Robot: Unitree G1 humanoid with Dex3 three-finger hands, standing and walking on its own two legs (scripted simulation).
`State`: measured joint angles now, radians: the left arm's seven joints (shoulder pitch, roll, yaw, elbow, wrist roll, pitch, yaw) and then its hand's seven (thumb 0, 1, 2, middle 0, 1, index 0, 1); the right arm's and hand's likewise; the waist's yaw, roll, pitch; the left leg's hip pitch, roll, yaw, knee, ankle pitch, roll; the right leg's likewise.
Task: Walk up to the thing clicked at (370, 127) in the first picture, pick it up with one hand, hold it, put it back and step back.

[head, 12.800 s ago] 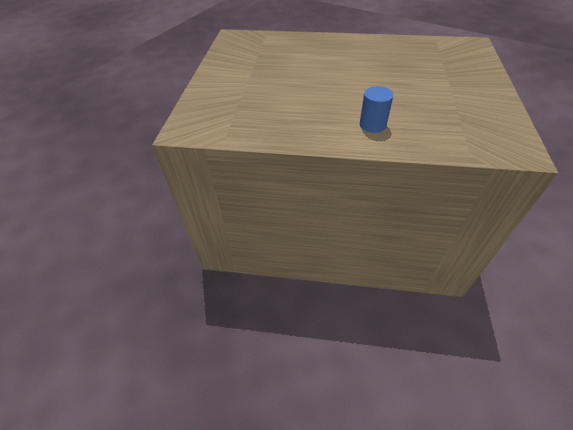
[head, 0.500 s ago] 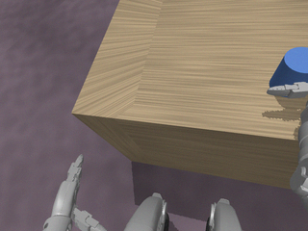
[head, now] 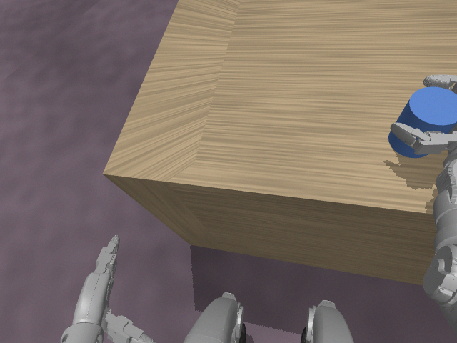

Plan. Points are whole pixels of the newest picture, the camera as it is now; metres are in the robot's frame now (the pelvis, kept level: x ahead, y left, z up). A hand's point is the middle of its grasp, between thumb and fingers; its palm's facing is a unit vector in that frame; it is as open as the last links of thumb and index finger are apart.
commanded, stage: settle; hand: right
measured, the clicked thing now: (422, 124) +0.50 -0.23 +0.02
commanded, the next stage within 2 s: lift in 0.82 s
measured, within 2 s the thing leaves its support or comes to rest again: leaves its support in 0.44 s
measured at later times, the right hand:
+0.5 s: hand (433, 118) +0.49 -0.23 +0.05, palm faces +0.28 +0.96 -0.03, open 10.3 cm
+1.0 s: hand (447, 101) +0.49 -0.23 +0.09, palm faces +0.27 +0.96 -0.01, open 10.3 cm
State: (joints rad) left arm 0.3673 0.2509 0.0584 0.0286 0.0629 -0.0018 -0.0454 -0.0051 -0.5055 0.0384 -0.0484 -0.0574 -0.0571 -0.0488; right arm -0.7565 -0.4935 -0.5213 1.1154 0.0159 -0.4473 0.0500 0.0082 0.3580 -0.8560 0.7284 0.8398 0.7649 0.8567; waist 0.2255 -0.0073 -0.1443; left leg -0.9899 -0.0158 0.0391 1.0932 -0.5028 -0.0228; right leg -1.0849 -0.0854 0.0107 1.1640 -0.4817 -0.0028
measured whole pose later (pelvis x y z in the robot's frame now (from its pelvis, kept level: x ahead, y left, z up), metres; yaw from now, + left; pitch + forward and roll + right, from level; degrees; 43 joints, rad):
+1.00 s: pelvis +0.01 +0.00 +0.04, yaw -1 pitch +17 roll +3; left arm 0.33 0.24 0.02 0.17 0.04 -0.04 -0.02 -0.01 -0.53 0.06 -0.05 -0.06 -0.05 -0.06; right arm -0.75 -0.46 -0.46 1.11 0.03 -0.35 0.03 0.01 0.40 -1.07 0.67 0.97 0.71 0.99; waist 0.19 0.01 -0.10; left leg -0.75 0.00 0.03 0.89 -0.44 -0.03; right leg -0.84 -0.07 -0.01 0.96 -0.42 0.00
